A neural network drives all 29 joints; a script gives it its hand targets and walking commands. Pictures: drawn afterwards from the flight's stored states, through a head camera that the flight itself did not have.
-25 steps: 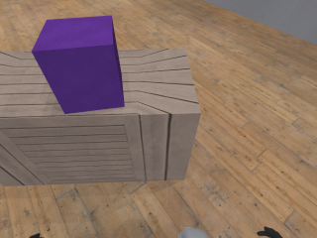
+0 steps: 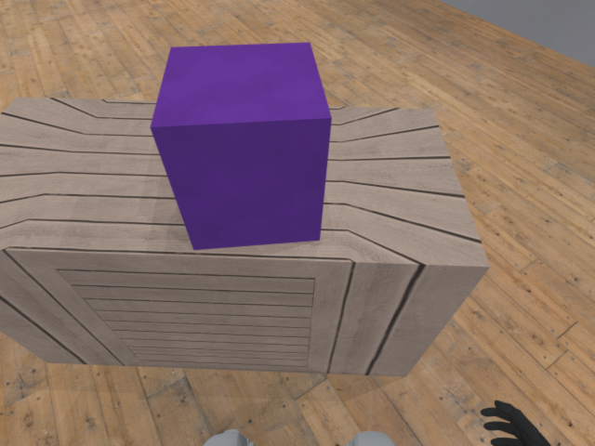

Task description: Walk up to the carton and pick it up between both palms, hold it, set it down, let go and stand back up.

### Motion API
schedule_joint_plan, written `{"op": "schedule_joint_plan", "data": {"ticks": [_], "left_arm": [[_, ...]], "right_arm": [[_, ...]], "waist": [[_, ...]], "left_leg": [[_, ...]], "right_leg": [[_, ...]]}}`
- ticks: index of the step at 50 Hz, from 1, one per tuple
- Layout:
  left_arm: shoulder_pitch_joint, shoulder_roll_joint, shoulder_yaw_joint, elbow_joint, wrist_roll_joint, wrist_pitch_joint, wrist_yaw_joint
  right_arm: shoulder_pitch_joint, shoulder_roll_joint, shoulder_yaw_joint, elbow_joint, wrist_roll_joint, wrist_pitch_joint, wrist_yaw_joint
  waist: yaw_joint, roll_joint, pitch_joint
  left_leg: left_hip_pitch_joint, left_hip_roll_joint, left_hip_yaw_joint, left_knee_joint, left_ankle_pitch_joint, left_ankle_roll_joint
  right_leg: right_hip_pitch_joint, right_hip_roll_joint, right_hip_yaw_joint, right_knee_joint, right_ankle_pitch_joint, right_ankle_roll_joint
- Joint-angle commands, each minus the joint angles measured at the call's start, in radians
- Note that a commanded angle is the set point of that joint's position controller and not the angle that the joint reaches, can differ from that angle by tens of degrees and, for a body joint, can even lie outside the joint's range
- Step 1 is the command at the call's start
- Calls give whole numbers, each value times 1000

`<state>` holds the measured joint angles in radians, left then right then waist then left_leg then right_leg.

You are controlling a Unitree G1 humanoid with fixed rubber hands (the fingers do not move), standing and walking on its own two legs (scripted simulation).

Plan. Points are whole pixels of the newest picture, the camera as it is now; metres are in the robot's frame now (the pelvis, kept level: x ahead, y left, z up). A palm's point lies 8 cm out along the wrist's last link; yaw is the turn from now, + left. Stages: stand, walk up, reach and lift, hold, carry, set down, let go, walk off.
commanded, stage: walk up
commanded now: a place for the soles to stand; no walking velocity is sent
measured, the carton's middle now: (249, 149) +0.60 +0.09 +0.05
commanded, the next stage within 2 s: none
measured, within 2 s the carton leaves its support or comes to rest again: neither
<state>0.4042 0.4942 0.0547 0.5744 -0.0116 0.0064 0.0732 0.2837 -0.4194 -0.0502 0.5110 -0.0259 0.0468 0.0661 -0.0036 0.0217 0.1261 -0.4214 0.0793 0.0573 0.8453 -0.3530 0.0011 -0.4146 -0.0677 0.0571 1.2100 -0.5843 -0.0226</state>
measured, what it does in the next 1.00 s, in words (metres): steps on the spot: right foot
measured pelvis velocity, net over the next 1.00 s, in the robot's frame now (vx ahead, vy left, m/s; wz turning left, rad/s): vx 0.08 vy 0.04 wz -0.05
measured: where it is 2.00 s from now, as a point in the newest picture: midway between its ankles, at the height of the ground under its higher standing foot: outside the picture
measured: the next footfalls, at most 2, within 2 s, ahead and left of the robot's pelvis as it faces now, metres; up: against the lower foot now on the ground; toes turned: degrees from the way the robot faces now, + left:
right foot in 0.16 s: +0.17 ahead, -0.04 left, +0.00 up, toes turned -2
left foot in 1.28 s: +0.21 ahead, +0.25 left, +0.00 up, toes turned +0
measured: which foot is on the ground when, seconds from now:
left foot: down 0.00-1.00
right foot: up 0.00-0.14, down 0.16-1.00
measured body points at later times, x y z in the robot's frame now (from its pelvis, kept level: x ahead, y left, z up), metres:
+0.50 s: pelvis +0.07 +0.05 +0.03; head +0.09 +0.05 +0.48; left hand +0.23 +0.35 -0.06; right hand +0.17 -0.25 -0.08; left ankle +0.07 +0.13 -0.70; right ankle +0.10 -0.09 -0.70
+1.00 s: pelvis +0.08 +0.04 +0.05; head +0.09 +0.04 +0.50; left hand +0.16 +0.35 -0.08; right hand +0.16 -0.25 -0.09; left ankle +0.07 +0.13 -0.70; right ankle +0.10 -0.09 -0.70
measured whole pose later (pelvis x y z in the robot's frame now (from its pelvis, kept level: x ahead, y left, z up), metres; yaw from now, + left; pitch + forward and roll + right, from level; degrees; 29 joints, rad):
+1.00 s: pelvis +0.08 +0.04 +0.05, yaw -3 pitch -3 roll +0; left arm 0.16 0.35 0.01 1.06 0.00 -0.02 0.02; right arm 0.11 -0.34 -0.03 1.05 0.01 0.00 0.03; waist 0.00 0.02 0.07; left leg -0.08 0.00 0.13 0.36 -0.23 0.04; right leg -0.16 -0.04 -0.03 0.37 -0.17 0.01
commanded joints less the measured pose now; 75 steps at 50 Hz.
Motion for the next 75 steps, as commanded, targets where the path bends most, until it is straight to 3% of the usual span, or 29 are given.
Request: {"op": "schedule_joint_plan", "data": {"ticks": [1,4,7,8,9,10,11,12,14,16,20,35,49,50,52,53,54,56,59,62,63,64,65,66,67,69,71,73,75], "left_arm": [[39,177,62,-108,5,-51,6],[7,128,49,-95,15,-42,-11],[53,107,49,-45,8,-48,-22],[30,144,55,-39,17,-48,-23],[8,207,63,-44,27,-50,-23],[-57,253,64,-74,18,-52,-22],[-96,244,61,-64,18,-50,-23],[-135,224,50,-55,19,-50,-25],[-202,185,20,-35,10,-49,-38],[-194,156,9,9,-10,-41,-42],[-224,145,3,95,-7,-38,-38],[-328,110,-12,344,4,-35,-43],[-310,77,-2,425,11,-46,-38],[-148,134,33,424,28,-51,-20],[-61,208,68,421,41,-46,5],[-41,224,81,405,52,-45,17],[-64,217,85,368,60,-53,28],[-135,194,90,287,65,-67,29],[-187,160,84,214,70,-67,-6],[-212,144,64,183,49,-50,-40],[-197,122,52,180,36,-44,-48],[-152,60,30,175,27,-39,-58],[-107,29,16,148,10,-30,-60],[-124,93,39,158,5,-16,-45],[-113,109,43,166,1,-11,-45],[-60,95,43,194,4,-15,-44],[-32,78,36,234,12,-23,-49],[-141,147,39,221,21,-30,-58],[-249,133,24,225,4,-32,-73]], "right_arm": [[52,-271,-112,-84,3,-16,-41],[27,-220,-76,-63,-3,-33,-51],[-64,-194,-35,-49,20,-42,-50],[-50,-166,-17,-35,32,-46,-46],[-31,-127,1,-30,36,-51,-42],[17,-176,-30,2,50,-31,-45],[-6,-221,-43,24,53,-16,-52],[-8,-209,-38,37,53,-19,-49],[20,-221,-35,82,40,-41,-48],[-45,-238,-32,109,35,-66,-50],[-81,-198,-8,188,47,-73,-50],[-228,-154,-11,372,48,-68,-48],[-231,-129,-19,477,42,-71,-56],[-191,-176,-65,438,-1,-53,-37],[-246,-121,-58,360,-15,-31,-13],[-271,-100,-59,324,-23,-21,-4],[-250,-110,-72,298,-32,-13,-1],[-171,-131,-100,266,-29,-9,3],[-129,-107,-95,241,-12,-18,7],[-45,-93,-85,271,3,-26,-12],[-1,-129,-89,292,9,-34,-24],[20,-185,-95,297,11,-43,-37],[-17,-260,-89,267,11,-47,-49],[-49,-258,-84,258,5,-46,-58],[-81,-239,-73,245,2,-48,-65],[-132,-223,-53,228,9,-44,-68],[-181,-201,-31,218,20,-39,-66],[-174,-143,-2,215,47,-51,-57],[-132,-176,-9,266,55,-56,-62]], "waist": [[-45,178,-113],[-32,145,-74],[46,111,-123],[57,53,-130],[52,-73,-149],[17,-86,-145],[21,-81,-96],[4,-120,-66],[-40,-93,-101],[4,-52,-148],[12,25,-201],[1,14,-137],[-2,-12,-145],[28,60,-182],[77,-101,-64],[98,-170,-1],[74,-117,3],[16,-34,-56],[16,-163,-55],[-30,-170,-105],[-52,-118,-129],[-52,39,-156],[-31,211,-172],[-46,154,-124],[-27,118,-104],[4,175,-116],[37,171,-116],[17,1,-129],[-22,-28,-128]], "left_leg": [[224,236,-350,-429,0,259],[114,232,-272,-382,288,249],[-23,178,-149,-233,393,160],[-88,165,-139,-200,292,107],[-146,108,-96,-101,123,47],[35,-16,-34,-32,-133,2],[85,-15,-64,-21,-186,21],[112,-12,-67,-99,-91,33],[242,60,-141,-299,180,50],[171,148,-215,-384,367,73],[268,92,-90,-358,574,36],[318,89,-67,-568,237,44],[360,74,-59,-587,251,58],[284,32,-28,-486,-64,73],[-8,-16,-35,-270,-194,50],[-141,-35,-55,-69,-209,34],[-199,18,-151,79,-192,26],[-161,44,-197,165,-128,7],[-27,32,-110,-53,-93,-11],[290,-51,16,-308,162,-10],[411,-57,3,-394,234,-3],[439,54,-153,-494,186,24],[334,232,-443,-590,92,130],[239,262,-475,-574,9,218],[230,239,-430,-534,93,226],[204,202,-325,-485,222,180],[119,155,-239,-430,298,117],[120,72,-163,-393,200,20],[297,38,-131,-430,195,12]], "right_leg": [[-187,-24,-31,-16,12,-1],[-52,-6,-77,-223,58,-5],[268,38,-112,-545,340,-26],[354,16,-44,-621,394,-34],[385,-131,198,-709,405,-73],[142,-303,393,-771,351,-197],[69,-293,360,-752,288,-238],[45,-261,302,-733,352,-217],[11,-142,120,-643,471,-93],[186,-43,-14,-568,520,-14],[255,-78,14,-634,639,-20],[264,-57,-14,-827,513,0],[276,-75,-7,-887,577,-16],[341,-78,16,-838,276,-74],[359,-222,262,-966,-64,-190],[371,-328,404,-1043,-93,-274],[369,-381,439,-1053,-43,-305],[329,-350,331,-1024,29,-265],[239,-221,82,-972,161,-196],[67,-147,-47,-813,285,-114],[2,-120,-75,-716,300,-68],[-17,-63,-144,-579,240,-11],[-16,25,-153,-493,17,35],[25,3,-60,-395,-60,27],[34,0,-35,-363,-38,19],[94,-20,-27,-464,38,3],[250,-4,-58,-719,304,-8],[254,-107,109,-886,380,-21],[152,-91,50,-838,386,-17]]}}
